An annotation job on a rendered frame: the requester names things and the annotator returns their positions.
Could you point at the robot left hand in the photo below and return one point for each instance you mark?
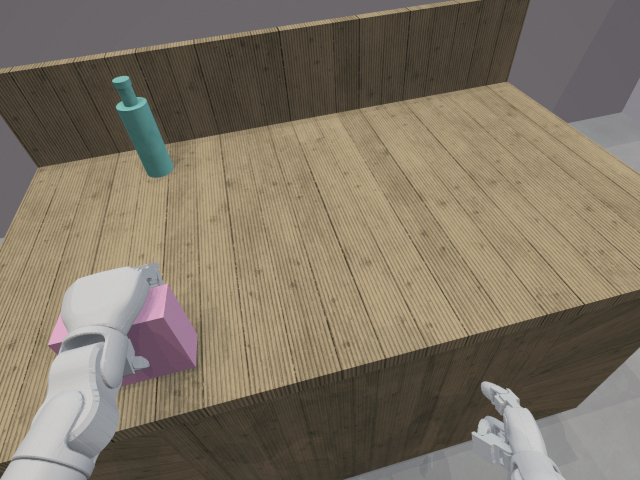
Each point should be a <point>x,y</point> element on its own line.
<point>114,299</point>

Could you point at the left robot forearm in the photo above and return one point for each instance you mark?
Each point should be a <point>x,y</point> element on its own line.
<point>79,416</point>

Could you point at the table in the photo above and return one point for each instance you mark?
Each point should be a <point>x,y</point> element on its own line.
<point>364,222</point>

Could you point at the robot right hand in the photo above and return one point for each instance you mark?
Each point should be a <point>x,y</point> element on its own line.
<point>497,442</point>

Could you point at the right robot forearm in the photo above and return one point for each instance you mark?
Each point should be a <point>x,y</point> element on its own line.
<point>532,465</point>

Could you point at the sponge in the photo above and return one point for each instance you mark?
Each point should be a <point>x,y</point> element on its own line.
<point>161,333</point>

